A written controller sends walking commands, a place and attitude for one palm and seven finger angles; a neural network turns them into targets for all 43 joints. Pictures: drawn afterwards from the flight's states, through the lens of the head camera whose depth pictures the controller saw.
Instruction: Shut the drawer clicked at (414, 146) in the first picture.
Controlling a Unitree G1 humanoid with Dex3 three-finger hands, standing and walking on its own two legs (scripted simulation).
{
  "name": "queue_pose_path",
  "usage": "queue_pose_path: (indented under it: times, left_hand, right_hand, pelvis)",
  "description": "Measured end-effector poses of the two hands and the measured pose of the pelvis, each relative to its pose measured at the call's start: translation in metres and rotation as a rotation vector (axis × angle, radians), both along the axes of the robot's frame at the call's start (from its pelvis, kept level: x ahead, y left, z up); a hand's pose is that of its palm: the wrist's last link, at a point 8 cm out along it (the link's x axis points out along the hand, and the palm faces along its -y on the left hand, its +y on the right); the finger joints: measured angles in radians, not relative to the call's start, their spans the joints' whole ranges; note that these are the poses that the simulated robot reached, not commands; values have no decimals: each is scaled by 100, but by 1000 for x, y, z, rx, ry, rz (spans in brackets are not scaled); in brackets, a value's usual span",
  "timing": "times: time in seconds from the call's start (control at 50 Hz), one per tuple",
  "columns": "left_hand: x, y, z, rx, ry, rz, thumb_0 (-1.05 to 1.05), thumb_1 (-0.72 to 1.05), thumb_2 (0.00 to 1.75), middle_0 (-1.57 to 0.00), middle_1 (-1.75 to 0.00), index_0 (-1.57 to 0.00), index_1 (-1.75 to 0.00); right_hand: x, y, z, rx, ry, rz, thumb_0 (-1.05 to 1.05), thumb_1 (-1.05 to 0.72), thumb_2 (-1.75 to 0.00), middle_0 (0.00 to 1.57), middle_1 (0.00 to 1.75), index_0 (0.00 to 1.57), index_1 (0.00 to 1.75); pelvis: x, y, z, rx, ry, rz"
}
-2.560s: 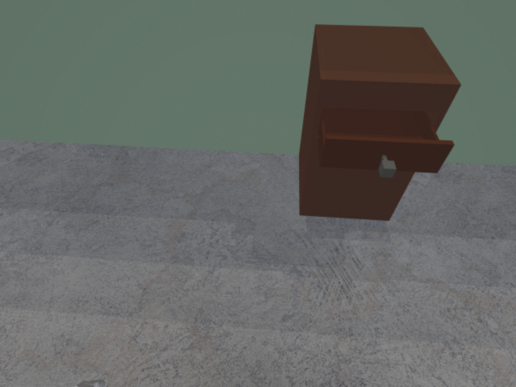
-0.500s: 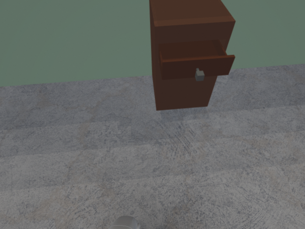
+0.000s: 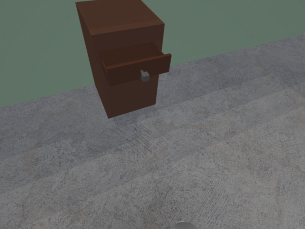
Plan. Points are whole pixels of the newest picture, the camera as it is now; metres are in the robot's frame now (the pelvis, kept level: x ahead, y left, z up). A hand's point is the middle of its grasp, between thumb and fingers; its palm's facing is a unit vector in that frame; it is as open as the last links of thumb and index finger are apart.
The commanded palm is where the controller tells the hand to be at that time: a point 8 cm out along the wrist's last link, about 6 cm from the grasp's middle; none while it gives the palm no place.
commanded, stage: walk to a spot facing it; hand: left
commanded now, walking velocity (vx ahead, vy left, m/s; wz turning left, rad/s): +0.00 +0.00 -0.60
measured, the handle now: (143, 74) +0.91 +0.11 -0.22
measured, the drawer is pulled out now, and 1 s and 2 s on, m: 0.17 0.17 0.17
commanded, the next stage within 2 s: turn to face it in 1.94 s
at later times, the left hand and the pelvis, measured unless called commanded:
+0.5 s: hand (108, 226) +0.15 +0.14 -0.17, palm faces -0.26 -0.94 -0.21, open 7.4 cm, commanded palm none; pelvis +0.01 -0.03 -0.01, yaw -18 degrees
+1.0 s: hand (155, 182) +0.29 +0.01 -0.18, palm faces -0.62 -0.77 -0.13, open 7.4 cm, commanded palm none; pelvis +0.11 -0.08 -0.01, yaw -37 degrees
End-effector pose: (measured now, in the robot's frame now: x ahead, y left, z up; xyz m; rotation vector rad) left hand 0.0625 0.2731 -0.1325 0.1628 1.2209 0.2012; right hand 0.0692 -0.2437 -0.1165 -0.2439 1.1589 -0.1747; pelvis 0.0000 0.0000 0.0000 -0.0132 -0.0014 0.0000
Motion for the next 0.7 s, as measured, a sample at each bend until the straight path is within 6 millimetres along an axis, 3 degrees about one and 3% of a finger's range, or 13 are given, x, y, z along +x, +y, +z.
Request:
queue_pose_path:
  times: [0.14,0.22,0.38,0.56,0.7]
  left_hand:
    - [63,-49,1,14,-60,-185,1,91,90,-20,-30,-20,-29]
    - [82,-74,6,27,-109,-237,0,91,90,-20,-30,-20,-29]
    - [91,-96,9,5,-73,-315,0,91,90,-20,-30,-20,-30]
    - [99,-77,-14,-43,-21,-357,1,90,90,-20,-30,-21,-30]
    - [130,-74,-8,-72,17,-434,1,91,90,-20,-30,-20,-29]
  right_hand:
    - [-72,-38,-32,38,116,-174,0,-90,-90,20,30,21,30]
    - [-99,-56,-39,36,191,-238,0,-90,-90,20,30,20,30]
    - [-91,-62,-20,28,108,-308,0,-91,-90,19,30,20,30]
    - [-62,-35,-7,-5,-35,-353,0,-91,-90,19,30,20,30]
    - [-89,-4,8,-1,12,-449,0,-90,-90,20,30,21,30]
  pelvis:
    - [1,-25,-15,15,1,-108]
    - [-1,-35,-16,3,2,-140]
    - [2,-40,-4,20,16,-237]
    - [18,-17,-10,-1,23,-349]
    - [43,-13,4,-18,14,-436]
